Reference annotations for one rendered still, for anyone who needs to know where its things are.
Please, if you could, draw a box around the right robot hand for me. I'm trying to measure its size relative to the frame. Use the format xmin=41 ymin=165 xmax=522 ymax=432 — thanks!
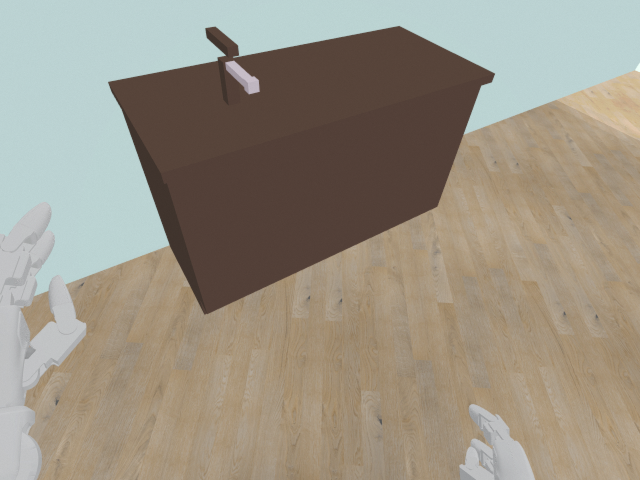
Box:
xmin=459 ymin=404 xmax=535 ymax=480

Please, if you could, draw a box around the robot left forearm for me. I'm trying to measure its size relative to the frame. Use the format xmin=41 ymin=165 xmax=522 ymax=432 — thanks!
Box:
xmin=0 ymin=406 xmax=42 ymax=480

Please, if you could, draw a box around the left robot hand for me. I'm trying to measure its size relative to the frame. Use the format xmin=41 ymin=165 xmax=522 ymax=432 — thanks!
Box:
xmin=0 ymin=202 xmax=86 ymax=408

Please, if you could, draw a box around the counter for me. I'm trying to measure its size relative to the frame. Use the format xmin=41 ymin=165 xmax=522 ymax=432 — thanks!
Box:
xmin=108 ymin=26 xmax=495 ymax=315

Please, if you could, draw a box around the tap lever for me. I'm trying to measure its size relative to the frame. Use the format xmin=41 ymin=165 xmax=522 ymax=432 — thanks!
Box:
xmin=225 ymin=61 xmax=260 ymax=94

